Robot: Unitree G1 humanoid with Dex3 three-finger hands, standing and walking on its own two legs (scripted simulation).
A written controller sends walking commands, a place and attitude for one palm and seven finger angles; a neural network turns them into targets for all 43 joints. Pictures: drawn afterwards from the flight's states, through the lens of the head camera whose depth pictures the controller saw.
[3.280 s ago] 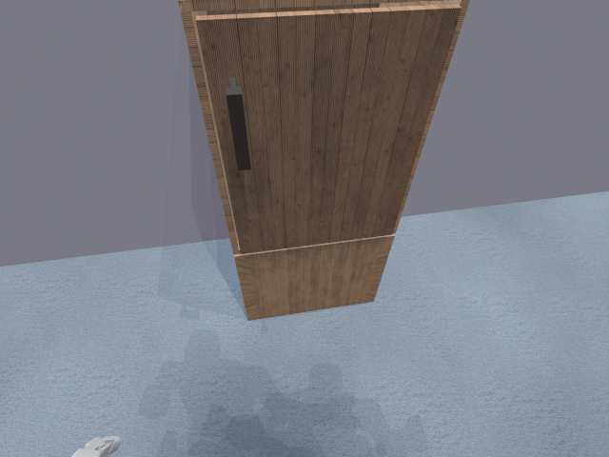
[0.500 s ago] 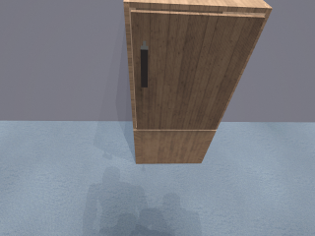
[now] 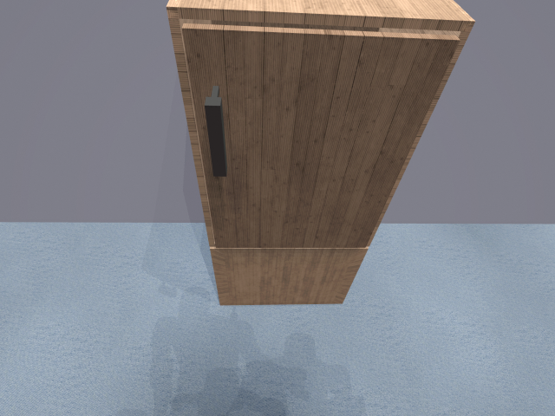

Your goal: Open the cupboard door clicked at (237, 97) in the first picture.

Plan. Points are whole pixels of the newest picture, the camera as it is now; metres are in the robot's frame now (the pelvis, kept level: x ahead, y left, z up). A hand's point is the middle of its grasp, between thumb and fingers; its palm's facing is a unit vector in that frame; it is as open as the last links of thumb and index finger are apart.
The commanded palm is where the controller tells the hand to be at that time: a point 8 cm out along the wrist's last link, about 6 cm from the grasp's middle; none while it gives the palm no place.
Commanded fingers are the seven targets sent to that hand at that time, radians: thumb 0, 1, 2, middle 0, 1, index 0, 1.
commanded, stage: come to a stop and stand still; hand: left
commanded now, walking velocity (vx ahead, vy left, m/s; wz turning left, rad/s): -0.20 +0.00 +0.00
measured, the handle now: (218, 132) +0.56 +0.16 +0.09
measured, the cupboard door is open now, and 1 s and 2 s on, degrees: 0 0 0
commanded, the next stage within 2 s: look again from close up in 0.86 s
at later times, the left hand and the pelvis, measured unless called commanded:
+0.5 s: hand out of the picture -0.01 +0.16 -0.17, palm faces +0.05 -0.98 -0.20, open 7.4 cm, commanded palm none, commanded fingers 0.00 0.90 0.90 -0.20 -0.30 -0.20 -0.30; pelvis -0.03 -0.02 +0.00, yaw +1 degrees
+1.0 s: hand out of the picture -0.07 +0.16 -0.17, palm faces +0.02 -0.98 -0.17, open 7.4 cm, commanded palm none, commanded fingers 0.00 0.90 0.90 -0.20 -0.30 -0.20 -0.30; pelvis -0.05 +0.00 +0.01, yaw +0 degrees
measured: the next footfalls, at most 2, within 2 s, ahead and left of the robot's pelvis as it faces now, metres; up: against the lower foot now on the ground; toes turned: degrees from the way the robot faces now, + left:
left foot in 0.46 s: +0.00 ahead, +0.10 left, +0.00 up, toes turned +2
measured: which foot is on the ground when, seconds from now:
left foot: down 0.00-0.24, up 0.26-0.44, down 0.46-1.00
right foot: down 0.00-1.00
